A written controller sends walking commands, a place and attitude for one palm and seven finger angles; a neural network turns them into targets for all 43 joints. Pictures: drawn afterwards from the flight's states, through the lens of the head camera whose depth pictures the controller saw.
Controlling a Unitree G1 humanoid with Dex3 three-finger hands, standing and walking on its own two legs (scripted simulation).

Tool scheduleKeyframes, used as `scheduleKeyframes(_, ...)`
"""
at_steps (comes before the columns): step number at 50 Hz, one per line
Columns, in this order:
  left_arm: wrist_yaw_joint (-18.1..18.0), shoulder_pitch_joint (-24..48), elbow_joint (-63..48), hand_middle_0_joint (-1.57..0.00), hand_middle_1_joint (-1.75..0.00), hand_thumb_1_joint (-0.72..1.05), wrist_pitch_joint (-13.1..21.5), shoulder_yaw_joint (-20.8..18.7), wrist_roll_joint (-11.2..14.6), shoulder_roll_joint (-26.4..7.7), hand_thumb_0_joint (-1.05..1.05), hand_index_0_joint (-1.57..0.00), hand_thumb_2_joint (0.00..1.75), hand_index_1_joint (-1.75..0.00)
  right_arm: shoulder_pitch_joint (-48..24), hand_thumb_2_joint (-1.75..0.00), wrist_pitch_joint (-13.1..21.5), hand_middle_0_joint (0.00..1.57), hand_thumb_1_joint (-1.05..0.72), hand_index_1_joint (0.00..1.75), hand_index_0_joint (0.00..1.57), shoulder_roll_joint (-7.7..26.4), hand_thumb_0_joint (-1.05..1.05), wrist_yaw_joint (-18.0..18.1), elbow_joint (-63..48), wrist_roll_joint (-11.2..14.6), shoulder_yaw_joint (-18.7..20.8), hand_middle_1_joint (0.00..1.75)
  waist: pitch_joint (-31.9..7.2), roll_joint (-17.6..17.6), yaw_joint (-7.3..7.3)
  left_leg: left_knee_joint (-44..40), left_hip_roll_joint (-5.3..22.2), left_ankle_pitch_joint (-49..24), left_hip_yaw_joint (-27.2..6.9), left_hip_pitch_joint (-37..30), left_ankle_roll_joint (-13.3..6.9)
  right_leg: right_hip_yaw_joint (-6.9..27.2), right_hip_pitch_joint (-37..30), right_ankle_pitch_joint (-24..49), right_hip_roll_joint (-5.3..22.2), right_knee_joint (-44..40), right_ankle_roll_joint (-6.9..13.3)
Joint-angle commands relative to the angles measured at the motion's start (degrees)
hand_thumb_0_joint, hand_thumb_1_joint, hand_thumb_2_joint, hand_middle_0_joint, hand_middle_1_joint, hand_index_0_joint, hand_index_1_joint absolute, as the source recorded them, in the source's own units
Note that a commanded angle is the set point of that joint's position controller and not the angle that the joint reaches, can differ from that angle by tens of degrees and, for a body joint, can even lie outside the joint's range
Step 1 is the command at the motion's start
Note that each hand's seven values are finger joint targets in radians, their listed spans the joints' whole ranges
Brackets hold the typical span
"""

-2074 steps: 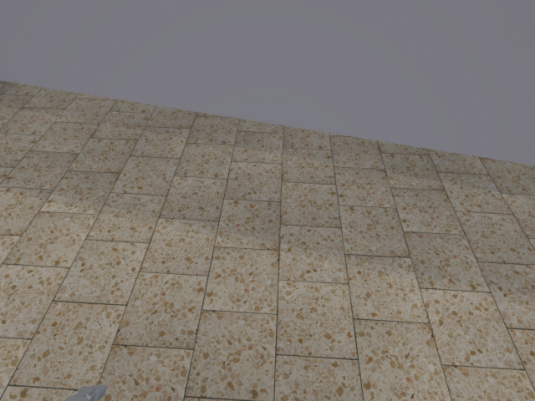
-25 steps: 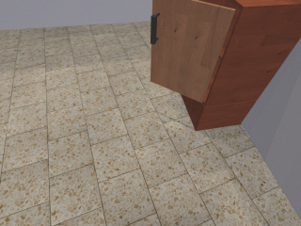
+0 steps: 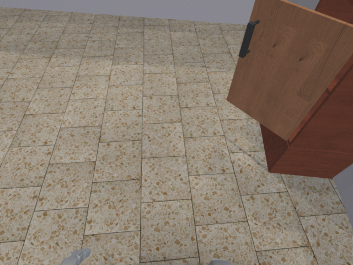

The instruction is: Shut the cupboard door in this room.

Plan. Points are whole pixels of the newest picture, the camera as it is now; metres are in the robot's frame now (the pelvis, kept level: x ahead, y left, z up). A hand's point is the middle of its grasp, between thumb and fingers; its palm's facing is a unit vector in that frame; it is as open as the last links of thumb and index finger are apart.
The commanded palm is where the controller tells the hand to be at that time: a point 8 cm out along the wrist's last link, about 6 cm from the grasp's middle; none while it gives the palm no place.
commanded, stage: walk to a spot facing it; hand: left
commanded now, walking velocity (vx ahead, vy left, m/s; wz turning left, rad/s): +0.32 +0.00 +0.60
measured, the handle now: (249, 39) +1.00 -0.31 -0.03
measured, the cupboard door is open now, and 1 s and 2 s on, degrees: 48 48 48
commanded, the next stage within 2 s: turn to face it in 0.72 s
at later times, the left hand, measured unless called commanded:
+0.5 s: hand out of the picture +0.00 +0.14 -0.18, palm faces +0.44 -0.87 -0.22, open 7.4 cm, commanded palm none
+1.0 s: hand (84, 181) +0.37 +0.29 -0.16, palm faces +0.43 -0.88 -0.22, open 7.4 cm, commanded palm none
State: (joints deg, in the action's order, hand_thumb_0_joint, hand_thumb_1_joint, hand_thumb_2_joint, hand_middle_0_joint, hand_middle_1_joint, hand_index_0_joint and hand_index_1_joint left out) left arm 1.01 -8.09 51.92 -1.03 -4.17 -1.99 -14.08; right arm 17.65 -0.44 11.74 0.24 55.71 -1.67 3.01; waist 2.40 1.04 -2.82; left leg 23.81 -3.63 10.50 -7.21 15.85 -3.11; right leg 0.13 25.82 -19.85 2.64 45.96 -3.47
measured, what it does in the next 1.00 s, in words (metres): walks ahead, turning left: right foot, then left foot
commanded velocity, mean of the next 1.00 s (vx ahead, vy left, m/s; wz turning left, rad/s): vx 0.23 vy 0.00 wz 0.27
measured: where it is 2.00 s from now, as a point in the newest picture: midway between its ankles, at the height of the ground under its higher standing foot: (152, 218)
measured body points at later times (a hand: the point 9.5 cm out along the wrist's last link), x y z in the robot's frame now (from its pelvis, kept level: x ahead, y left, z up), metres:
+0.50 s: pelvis +0.15 +0.00 -0.02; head +0.21 +0.03 +0.43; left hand -0.02 +0.18 -0.16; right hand +0.39 -0.16 -0.15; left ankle +0.22 +0.13 -0.72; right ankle +0.05 -0.16 -0.74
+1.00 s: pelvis +0.34 +0.07 -0.02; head +0.37 +0.08 +0.43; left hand +0.35 +0.34 -0.15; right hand +0.43 -0.15 -0.17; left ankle +0.22 +0.13 -0.74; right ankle +0.46 +0.01 -0.75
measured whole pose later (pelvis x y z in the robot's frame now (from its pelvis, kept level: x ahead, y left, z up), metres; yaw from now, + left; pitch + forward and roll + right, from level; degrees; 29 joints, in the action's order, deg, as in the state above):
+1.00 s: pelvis +0.34 +0.07 -0.02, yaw +26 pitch +0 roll +2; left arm 0.3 -7.6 51.6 1.9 -2.5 -1.8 -11.0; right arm 20.1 1.5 10.5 1.5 59.8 -1.0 2.0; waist 3.3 -0.9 -1.2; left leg 29.7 -2.0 23.0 2.6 5.7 -1.5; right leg -2.6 21.9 -8.8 2.7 31.8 0.3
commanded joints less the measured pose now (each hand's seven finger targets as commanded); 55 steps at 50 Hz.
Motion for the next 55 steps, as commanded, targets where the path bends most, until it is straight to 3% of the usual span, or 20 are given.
scheduleKeyframes(1,0.0,-2.5,-4.7,-0.2,-0.3,0.9,1.9,-0.9,0.3,-4.6,0.0,-0.2,0.9,-0.3,-1.6,-0.9,0.5,0.2,-0.9,0.3,0.2,12.4,0.0,0.2,-3.9,-0.2,3.6,0.3,-2.6,8.2,2.66,-7.1,10.6,20.5,-17.8,2.4,-6.1,-2.1,-9.1,1.3,-3.5,-11.7,0.2)
scheduleKeyframes(3,-0.5,-11.6,-2.0,-0.2,-0.3,0.9,2.6,-2.1,-0.1,-7.6,0.0,-0.2,0.9,-0.3,-5.0,-0.9,0.5,0.2,-0.9,0.3,0.2,9.8,0.0,0.0,-5.2,0.4,3.2,0.3,-2.7,0.9,7.49,4.1,4.8,24.9,-12.5,19.8,-2.8,2.0,-29.6,-1.1,0.0,-23.6,1.4)
scheduleKeyframes(4,-1.6,-15.2,-1.8,-0.2,-0.3,0.9,3.3,-3.2,-0.9,-12.9,0.0,-0.2,0.9,-0.3,-3.6,-0.9,0.8,0.2,-0.9,0.3,0.2,4.9,0.0,-0.1,-6.7,1.1,2.1,0.3,-4.8,-16.6,8.96,23.7,-2.1,25.2,-0.5,32.1,1.4,23.6,-38.4,-19.0,17.8,-34.1,6.8)
scheduleKeyframes(5,-1.9,-14.9,-1.7,-0.2,-0.3,0.9,2.6,-2.6,0.1,-13.3,0.0,-0.2,0.9,-0.3,-6.0,-0.9,1.1,0.2,-0.9,0.3,0.2,6.2,0.0,-0.5,-7.8,0.0,2.5,0.3,-1.0,-15.9,7.98,37.0,-0.5,23.3,2.5,32.3,2.4,32.4,-29.4,-25.8,25.6,-39.4,10.4)
scheduleKeyframes(6,-2.1,-11.5,-2.6,-0.2,-0.3,0.9,2.8,-2.8,0.4,-12.3,0.0,-0.2,0.9,-0.3,-4.9,-0.9,0.8,0.2,-0.9,0.3,0.2,6.5,0.0,-1.0,-8.2,-0.3,2.7,0.3,0.0,-9.2,4.8,42.8,2.6,19.3,2.4,31.3,2.6,31.7,-24.9,-28.5,26.1,-39.3,12.3)
scheduleKeyframes(10,-1.9,-6.9,-1.9,-0.2,-0.3,0.9,4.8,-1.0,0.4,-4.6,0.0,-0.2,0.9,-0.3,-5.7,-0.9,0.0,0.2,-0.9,0.3,0.2,4.7,0.0,-2.7,-5.9,-0.3,2.0,0.3,2.8,-10.0,1.64,44.5,7.2,4.3,5.5,25.7,4.2,4.4,-18.0,2.6,15.0,-35.5,8.4)
scheduleKeyframes(20,-2.5,-19.9,3.3,-0.2,-0.3,0.9,5.7,-0.5,0.1,-5.3,0.0,-0.2,0.9,-0.3,-20.5,-0.9,0.3,0.2,-0.9,0.3,0.2,2.3,0.0,-4.1,-10.8,0.3,-0.2,0.3,4.5,-10.3,5.71,20.2,5.4,2.7,14.2,21.8,1.6,-8.8,-29.7,40.0,15.9,-29.8,7.8)
scheduleKeyframes(23,-2.3,-18.0,2.6,-0.2,-0.3,0.9,5.7,-1.1,0.4,-8.6,0.0,-0.2,0.9,-0.3,-13.5,-0.9,1.1,0.2,-0.9,0.3,0.2,4.1,0.0,-3.5,-9.6,0.2,0.3,0.3,-0.8,-11.9,1.84,14.5,0.8,7.0,18.2,8.2,-1.1,-12.5,-29.9,55.9,16.9,-19.3,7.3)
scheduleKeyframes(25,-1.9,-16.4,1.8,-0.2,-0.3,0.9,5.4,-1.2,1.0,-9.3,0.0,-0.2,0.9,-0.3,0.8,-0.9,1.4,0.2,-0.9,0.3,0.2,9.5,0.0,-2.5,-6.2,-0.3,1.8,0.3,-10.2,-6.4,-5.87,6.5,2.2,1.4,15.0,-17.9,-3.5,-15.2,-16.9,43.6,15.4,2.6,4.4)
scheduleKeyframes(26,-1.0,-17.8,-0.1,-0.2,-0.3,0.9,5.1,-1.0,1.4,-5.9,0.0,-0.2,0.9,-0.3,7.7,-0.9,1.6,0.2,-0.9,0.3,0.2,17.8,0.0,-1.9,-5.0,-1.0,3.8,0.3,-17.0,8.9,-7.46,5.1,20.3,-3.4,-11.8,-34.5,-10.3,-14.0,3.3,1.9,6.3,23.8,1.2)
scheduleKeyframes(27,-1.0,-12.2,-3.6,-0.2,-0.3,0.9,5.0,-0.4,1.3,-4.8,0.0,-0.2,0.9,-0.3,10.5,-0.9,1.4,0.2,-0.9,0.3,0.2,21.2,0.0,-1.1,-4.3,0.3,4.5,0.3,-17.9,8.0,-8.33,-1.2,28.9,-13.6,-23.9,-36.4,-14.9,-5.9,14.0,-13.1,3.2,32.7,1.4)
scheduleKeyframes(28,-1.4,-9.1,-4.9,-0.2,-0.3,0.9,4.9,-0.7,1.1,-4.6,0.0,-0.2,0.9,-0.3,7.8,-0.9,1.8,0.2,-0.9,0.3,0.2,19.6,0.0,-0.6,-4.7,0.5,3.9,0.3,-12.6,1.3,-6.45,-2.2,29.0,-10.4,-19.4,-27.8,-14.1,-2.0,15.9,-9.7,4.8,33.9,1.8)
scheduleKeyframes(31,-0.7,-11.7,-0.9,-0.2,-0.3,0.9,3.1,-1.0,0.0,-3.0,0.0,-0.2,0.9,-0.3,-5.3,-0.9,2.7,0.2,-0.9,0.3,0.2,11.1,0.0,0.2,-7.5,0.4,1.5,0.3,-2.6,6.1,0.38,-8.7,20.3,7.3,-8.4,-5.0,-8.4,0.4,9.1,-2.2,8.3,26.3,1.1)
scheduleKeyframes(34,-0.3,-14.1,0.2,-0.2,-0.3,0.9,1.8,-0.8,-0.3,-0.9,0.0,-0.2,0.9,-0.3,-6.3,-0.9,3.3,0.2,-0.9,0.3,0.2,9.4,0.0,0.2,-6.8,0.4,0.9,0.3,-0.8,3.9,3.12,-10.9,16.3,5.0,-4.0,0.6,-8.1,-1.1,6.1,2.8,6.7,19.7,0.3)
scheduleKeyframes(42,-0.1,-2.5,-3.9,-0.2,-0.3,0.9,1.9,-0.2,0.2,-0.9,0.0,-0.2,0.9,-0.3,0.0,-0.9,3.6,0.2,-0.9,0.3,0.2,6.8,0.0,0.6,-2.7,0.4,1.2,0.3,0.7,3.2,1.95,-10.0,14.8,-8.4,-1.8,-4.7,-8.6,-1.8,4.3,11.6,3.9,-1.3,-0.2)
scheduleKeyframes(47,-0.9,-7.0,-0.4,-0.2,-0.3,0.9,2.5,0.8,0.5,-0.4,0.0,-0.2,0.9,-0.3,2.4,-0.9,3.0,0.2,-0.9,0.3,0.2,5.3,0.0,1.6,1.2,0.3,0.5,0.3,-1.1,3.9,4.2,1.0,14.2,-21.3,4.4,-7.6,-3.8,-3.5,-11.6,15.0,-0.4,-15.8,3.4)
scheduleKeyframes(49,-1.5,-15.3,2.4,-0.2,-0.3,0.9,3.5,-0.3,0.2,-5.5,0.0,-0.2,0.9,-0.3,4.5,-0.9,3.1,0.2,-0.9,0.3,0.2,3.3,0.0,1.3,1.4,1.0,0.2,0.3,-5.9,-6.4,6.8,16.2,7.9,-7.8,8.8,2.8,0.6,8.4,-28.9,36.0,7.0,-18.0,7.7)
scheduleKeyframes(50,-1.7,-18.7,3.5,-0.2,-0.3,0.9,3.7,-0.9,0.3,-9.0,0.0,-0.2,0.9,-0.3,6.4,-0.9,3.0,0.2,-0.9,0.3,0.2,2.4,0.0,1.2,0.6,1.2,0.3,0.3,-7.8,-13.6,6.67,29.9,1.0,19.0,13.7,10.2,3.1,20.6,-33.9,49.4,18.7,-22.3,15.2)
scheduleKeyframes(51,-2.1,-17.5,3.3,-0.2,-0.3,0.9,3.6,-1.1,0.9,-8.4,0.0,-0.2,0.9,-0.3,6.1,-0.9,2.1,0.2,-0.9,0.3,0.2,3.1,0.0,1.9,0.3,1.3,0.3,0.3,-10.2,-17.3,5.95,37.1,3.1,27.9,8.9,11.0,3.6,25.1,-32.1,51.2,20.9,-24.7,19.3)
scheduleKeyframes(55,-2.8,-5.7,-0.1,-0.2,-0.3,0.9,1.9,-1.1,0.7,-5.1,0.0,-0.2,0.9,-0.3,0.7,-0.9,0.2,0.2,-0.9,0.3,0.2,2.0,0.0,1.5,-0.1,1.1,-0.2,0.3,-6.0,-5.6,2.72,37.7,6.7,17.6,7.0,9.6,5.0,14.8,-17.2,34.6,13.1,-27.4,16.5)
